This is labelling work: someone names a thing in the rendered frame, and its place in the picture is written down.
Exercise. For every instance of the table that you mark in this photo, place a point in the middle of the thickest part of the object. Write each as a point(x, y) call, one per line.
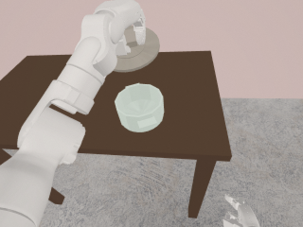
point(192, 128)

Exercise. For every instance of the knob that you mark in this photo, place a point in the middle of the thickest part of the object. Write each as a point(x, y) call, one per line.
point(130, 38)

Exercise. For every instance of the robot left forearm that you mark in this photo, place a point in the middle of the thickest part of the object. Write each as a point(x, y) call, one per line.
point(93, 59)

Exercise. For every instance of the lid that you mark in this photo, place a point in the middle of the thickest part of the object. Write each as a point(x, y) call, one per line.
point(140, 55)

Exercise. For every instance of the pot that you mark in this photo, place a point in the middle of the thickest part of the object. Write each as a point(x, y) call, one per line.
point(140, 107)

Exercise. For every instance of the left robot hand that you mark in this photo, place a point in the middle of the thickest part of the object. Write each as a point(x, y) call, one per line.
point(131, 14)

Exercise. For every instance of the right robot hand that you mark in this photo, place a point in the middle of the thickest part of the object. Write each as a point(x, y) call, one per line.
point(245, 216)

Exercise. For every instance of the robot left upper arm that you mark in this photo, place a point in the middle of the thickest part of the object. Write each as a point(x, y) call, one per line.
point(26, 178)

